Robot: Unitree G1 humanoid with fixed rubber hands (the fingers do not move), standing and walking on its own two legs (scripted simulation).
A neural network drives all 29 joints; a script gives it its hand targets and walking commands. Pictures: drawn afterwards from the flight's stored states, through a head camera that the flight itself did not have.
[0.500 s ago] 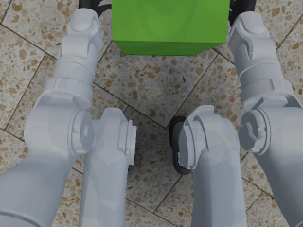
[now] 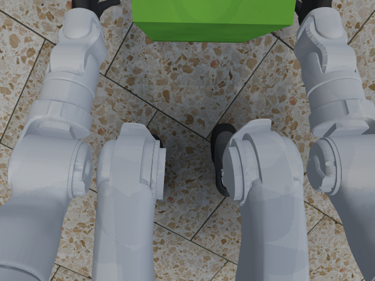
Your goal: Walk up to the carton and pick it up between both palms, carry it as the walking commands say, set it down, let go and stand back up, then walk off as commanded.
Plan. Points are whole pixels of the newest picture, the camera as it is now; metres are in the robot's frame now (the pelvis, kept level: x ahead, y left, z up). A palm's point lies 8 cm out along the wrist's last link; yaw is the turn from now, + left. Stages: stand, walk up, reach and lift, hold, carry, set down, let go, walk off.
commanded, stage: set down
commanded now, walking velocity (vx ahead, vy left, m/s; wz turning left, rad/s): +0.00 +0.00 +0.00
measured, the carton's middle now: out of the picture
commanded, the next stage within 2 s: let go in 1.56 s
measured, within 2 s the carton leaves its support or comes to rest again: neither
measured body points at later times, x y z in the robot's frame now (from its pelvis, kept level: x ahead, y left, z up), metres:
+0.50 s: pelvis +0.00 +0.00 +0.03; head +0.37 -0.01 +0.27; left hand +0.53 +0.17 -0.15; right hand +0.52 -0.23 -0.14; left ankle +0.11 +0.11 -0.33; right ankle +0.13 -0.11 -0.33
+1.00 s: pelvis +0.00 +0.00 +0.15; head +0.36 -0.01 +0.40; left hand +0.54 +0.19 +0.00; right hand +0.53 -0.24 +0.01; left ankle +0.11 +0.11 -0.33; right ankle +0.13 -0.11 -0.33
